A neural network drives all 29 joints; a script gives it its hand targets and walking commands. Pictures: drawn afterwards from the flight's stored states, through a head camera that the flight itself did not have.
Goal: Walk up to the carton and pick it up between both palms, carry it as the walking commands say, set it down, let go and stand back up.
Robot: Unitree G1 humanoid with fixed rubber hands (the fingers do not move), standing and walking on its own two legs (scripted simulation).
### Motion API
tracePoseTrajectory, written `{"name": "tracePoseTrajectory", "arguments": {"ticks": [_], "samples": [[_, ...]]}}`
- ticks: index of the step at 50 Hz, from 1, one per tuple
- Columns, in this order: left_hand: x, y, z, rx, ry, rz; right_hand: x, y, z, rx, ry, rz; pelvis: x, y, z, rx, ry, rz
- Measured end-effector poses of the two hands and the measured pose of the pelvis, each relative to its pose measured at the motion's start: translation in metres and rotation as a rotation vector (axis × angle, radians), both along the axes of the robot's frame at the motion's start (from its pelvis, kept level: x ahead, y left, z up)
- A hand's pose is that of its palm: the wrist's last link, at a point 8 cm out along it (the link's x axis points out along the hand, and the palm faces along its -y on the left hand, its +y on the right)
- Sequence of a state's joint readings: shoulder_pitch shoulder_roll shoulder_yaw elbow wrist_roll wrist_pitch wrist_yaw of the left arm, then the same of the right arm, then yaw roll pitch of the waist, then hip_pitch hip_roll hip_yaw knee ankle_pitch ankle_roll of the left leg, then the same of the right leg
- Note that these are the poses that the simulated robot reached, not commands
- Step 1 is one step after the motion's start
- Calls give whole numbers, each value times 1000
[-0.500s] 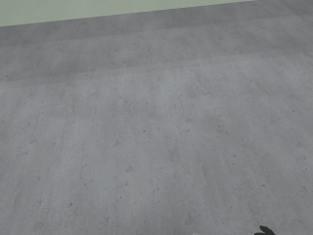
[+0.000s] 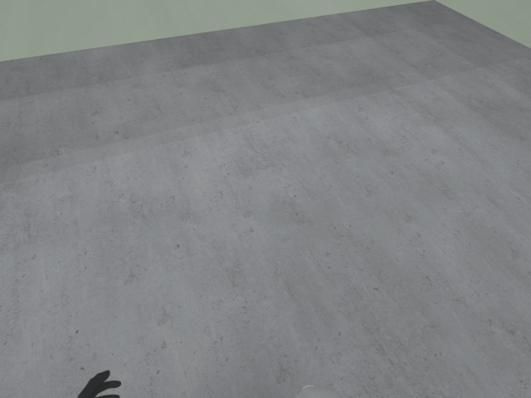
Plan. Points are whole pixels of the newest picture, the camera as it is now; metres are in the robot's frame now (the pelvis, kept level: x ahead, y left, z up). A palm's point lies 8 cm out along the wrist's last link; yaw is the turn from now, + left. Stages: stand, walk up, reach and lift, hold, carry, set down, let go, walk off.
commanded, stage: walk up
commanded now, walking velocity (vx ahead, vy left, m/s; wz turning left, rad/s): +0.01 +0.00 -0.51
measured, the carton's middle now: out of the picture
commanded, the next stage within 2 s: none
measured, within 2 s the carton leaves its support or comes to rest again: neither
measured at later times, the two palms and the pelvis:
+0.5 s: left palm out of the picture +0.15 +0.21 -0.11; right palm out of the picture +0.03 -0.32 -0.12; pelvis -0.01 -0.03 +0.00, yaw -16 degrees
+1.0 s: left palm (186, 338) +0.25 +0.13 -0.11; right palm out of the picture -0.11 -0.29 -0.11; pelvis -0.01 -0.01 +0.00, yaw -33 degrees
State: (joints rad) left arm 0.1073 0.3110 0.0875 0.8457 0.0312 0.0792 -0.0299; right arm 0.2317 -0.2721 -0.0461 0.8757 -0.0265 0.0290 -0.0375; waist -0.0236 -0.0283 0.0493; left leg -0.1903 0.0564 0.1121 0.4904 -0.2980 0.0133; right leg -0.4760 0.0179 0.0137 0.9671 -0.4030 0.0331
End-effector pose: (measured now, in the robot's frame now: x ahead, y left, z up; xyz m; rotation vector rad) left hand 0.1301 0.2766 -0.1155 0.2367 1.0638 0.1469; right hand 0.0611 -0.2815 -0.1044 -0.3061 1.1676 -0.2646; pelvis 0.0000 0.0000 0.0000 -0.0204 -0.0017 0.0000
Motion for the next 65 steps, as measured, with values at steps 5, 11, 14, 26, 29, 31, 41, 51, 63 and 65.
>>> {"name": "tracePoseTrajectory", "arguments": {"ticks": [5,11,14,26,29,31,41,51,63,65], "samples": [[14,-12,0,-21,28,-76,-15,-2,3,1,-13,-48,0,0,3,-9,-2,-67],[44,-45,5,-4,0,-171,-43,-20,-13,39,8,-131,0,-15,-3,7,7,-142],[56,-61,5,31,-37,-211,-56,-35,-30,60,25,-159,0,-28,-13,15,10,-172],[20,-66,8,76,78,-251,-33,-37,-16,95,-74,-216,-5,-33,0,44,9,-298],[22,-62,3,64,88,-266,-27,-31,-10,82,-109,-233,-3,-25,-1,36,8,-330],[28,-57,-3,52,88,-280,-24,-25,-6,62,-136,-247,-1,-18,-3,26,9,-352],[79,-74,-8,-18,62,-431,-82,-9,14,-21,-104,-363,2,0,2,-18,-2,-464],[119,-153,8,-13,-25,-629,-181,-13,-14,21,-26,-568,-14,-18,-5,11,-7,-593],[94,-160,16,69,55,-655,-164,-51,-4,58,-109,-594,-4,-61,7,46,10,-704],[92,-157,13,73,87,-646,-143,-65,3,41,-150,-582,7,-68,7,44,14,-723]]}}
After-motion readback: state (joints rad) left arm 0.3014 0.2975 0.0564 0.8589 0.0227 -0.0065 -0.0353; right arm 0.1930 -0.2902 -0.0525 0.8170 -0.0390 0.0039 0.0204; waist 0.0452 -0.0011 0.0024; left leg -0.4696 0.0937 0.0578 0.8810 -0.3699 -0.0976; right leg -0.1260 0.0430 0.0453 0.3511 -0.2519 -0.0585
